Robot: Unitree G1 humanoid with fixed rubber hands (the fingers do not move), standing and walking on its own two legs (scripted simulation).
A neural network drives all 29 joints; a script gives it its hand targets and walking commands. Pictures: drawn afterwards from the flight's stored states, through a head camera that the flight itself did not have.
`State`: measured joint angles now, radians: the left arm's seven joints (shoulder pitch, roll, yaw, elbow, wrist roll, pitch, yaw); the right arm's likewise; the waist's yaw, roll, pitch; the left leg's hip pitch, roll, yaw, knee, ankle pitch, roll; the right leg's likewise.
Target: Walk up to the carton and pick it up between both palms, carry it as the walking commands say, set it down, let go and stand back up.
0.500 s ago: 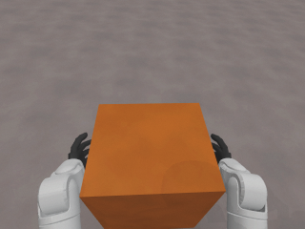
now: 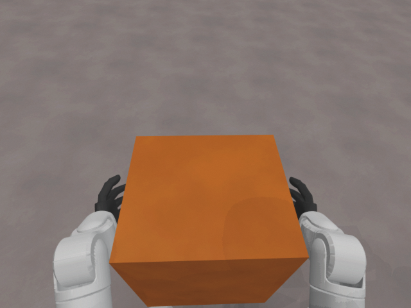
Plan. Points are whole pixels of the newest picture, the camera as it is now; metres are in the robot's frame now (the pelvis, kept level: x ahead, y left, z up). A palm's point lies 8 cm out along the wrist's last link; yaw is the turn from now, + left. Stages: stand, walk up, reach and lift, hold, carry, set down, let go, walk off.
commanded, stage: carry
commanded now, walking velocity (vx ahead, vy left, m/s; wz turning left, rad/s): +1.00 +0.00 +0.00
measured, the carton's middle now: (206, 226) +0.27 +0.01 +0.00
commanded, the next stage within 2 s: none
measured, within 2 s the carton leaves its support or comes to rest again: neither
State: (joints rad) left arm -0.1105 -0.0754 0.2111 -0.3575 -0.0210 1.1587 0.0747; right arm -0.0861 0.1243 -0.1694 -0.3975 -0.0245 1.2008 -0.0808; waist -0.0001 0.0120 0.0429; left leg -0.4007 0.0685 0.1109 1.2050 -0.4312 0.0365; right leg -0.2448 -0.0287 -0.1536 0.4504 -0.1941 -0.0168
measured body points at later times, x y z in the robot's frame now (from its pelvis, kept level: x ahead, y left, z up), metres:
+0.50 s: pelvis +0.35 +0.03 -0.02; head +0.38 +0.05 +0.43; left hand +0.63 +0.21 +0.04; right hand +0.62 -0.13 +0.05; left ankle +0.16 +0.12 -0.73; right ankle +0.51 -0.08 -0.73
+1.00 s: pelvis +0.70 +0.06 +0.00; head +0.70 +0.08 +0.45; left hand +0.98 +0.24 +0.07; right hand +0.96 -0.10 +0.07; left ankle +0.68 +0.16 -0.74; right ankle +0.63 -0.07 -0.65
